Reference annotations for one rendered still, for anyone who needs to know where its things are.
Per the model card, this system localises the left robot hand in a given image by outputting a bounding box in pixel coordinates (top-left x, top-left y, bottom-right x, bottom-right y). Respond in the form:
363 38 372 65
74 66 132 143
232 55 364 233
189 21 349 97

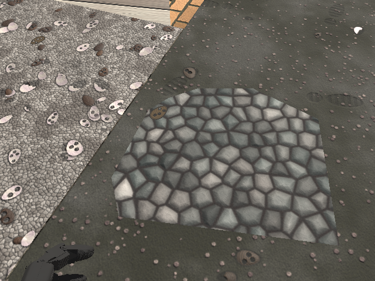
21 243 94 281

